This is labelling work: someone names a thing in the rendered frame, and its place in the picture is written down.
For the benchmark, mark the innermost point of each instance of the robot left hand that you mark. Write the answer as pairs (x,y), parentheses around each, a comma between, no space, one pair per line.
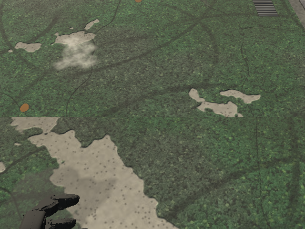
(36,218)

